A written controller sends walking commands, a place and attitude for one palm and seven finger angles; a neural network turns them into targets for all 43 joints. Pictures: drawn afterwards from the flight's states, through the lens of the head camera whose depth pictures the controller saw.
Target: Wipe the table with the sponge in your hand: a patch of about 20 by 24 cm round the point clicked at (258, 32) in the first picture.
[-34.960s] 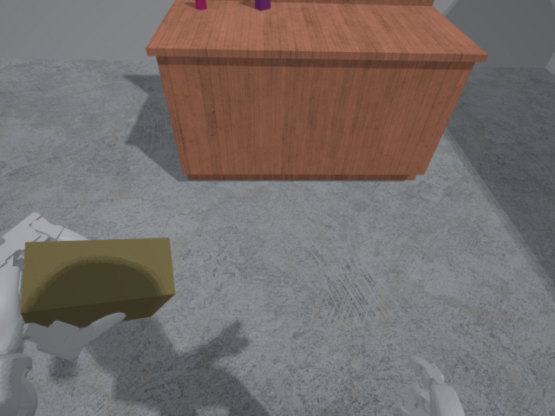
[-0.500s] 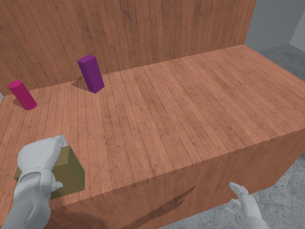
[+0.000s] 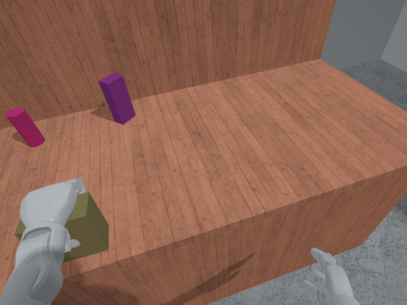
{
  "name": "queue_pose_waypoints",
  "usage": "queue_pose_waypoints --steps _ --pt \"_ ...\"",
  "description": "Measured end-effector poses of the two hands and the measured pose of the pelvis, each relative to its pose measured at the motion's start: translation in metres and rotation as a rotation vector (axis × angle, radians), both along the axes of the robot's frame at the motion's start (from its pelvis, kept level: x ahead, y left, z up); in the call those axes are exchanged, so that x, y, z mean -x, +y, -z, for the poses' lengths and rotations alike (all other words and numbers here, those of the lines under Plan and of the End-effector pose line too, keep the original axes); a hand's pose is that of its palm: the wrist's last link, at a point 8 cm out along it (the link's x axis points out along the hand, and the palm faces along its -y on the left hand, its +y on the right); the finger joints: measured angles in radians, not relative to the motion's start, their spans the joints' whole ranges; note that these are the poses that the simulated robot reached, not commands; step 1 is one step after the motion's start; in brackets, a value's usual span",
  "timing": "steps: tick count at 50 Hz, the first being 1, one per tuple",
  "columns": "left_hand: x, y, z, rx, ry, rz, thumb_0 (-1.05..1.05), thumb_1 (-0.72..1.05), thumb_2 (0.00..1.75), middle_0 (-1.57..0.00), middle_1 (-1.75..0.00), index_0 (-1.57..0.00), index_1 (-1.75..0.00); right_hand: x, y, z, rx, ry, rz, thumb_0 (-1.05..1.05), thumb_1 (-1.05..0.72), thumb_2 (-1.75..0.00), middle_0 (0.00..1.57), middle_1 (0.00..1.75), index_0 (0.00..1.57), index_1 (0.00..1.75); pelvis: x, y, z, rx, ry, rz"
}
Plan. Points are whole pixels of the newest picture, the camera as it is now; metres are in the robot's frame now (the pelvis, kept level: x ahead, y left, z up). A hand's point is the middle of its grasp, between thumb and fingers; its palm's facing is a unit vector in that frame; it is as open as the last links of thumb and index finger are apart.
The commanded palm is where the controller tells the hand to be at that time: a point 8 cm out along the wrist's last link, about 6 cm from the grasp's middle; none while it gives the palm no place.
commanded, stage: wipe forward along the first lane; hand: left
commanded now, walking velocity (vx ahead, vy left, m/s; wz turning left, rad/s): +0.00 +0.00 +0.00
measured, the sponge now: (73, 235) +0.22 +0.33 +0.01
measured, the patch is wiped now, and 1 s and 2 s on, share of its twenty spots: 0.00 0.20 0.25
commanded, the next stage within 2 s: slide across to the middle lane in 1.52 s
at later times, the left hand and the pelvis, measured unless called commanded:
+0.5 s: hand (66, 194) +0.28 +0.35 +0.07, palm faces -0.06 -0.01 -1.00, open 10.2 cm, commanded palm +0.27 +0.34 +0.09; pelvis -0.01 +0.00 +0.00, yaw +0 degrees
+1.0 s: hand (64, 175) +0.33 +0.39 +0.07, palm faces -0.09 -0.01 -1.00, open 10.2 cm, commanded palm +0.31 +0.38 +0.09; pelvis -0.01 +0.01 -0.01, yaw -1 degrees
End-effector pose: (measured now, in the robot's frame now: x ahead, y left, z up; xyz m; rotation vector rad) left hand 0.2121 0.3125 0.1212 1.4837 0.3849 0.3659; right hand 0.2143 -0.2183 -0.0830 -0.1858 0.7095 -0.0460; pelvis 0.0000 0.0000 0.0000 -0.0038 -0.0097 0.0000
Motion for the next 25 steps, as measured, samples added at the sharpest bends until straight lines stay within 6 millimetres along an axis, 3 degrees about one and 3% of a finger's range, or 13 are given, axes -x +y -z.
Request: queue_pose_waypoints --steps 11,25 --pt "-0.024 0.017 -0.001 -0.025 0.037 -0.023 0.0 -0.54 1.08 -0.71 -1.34 -0.74 -1.34 0.02 -0.008 0.007 0.018 0.043 0.035 0.01 -0.91 -0.9 0.2 0.3 0.2 0.3 0.008 0.001 0.002 0.003 0.021 -0.007" --pt "-0.055 0.029 0.0 -0.046 0.062 -0.004 0.0 -0.55 1.08 -0.72 -1.33 -0.75 -1.33 0.06 -0.02 0.028 0.033 0.163 0.091 0.01 -0.91 -0.9 0.2 0.3 0.2 0.3 0.011 0.004 0.005 0.005 0.072 -0.002"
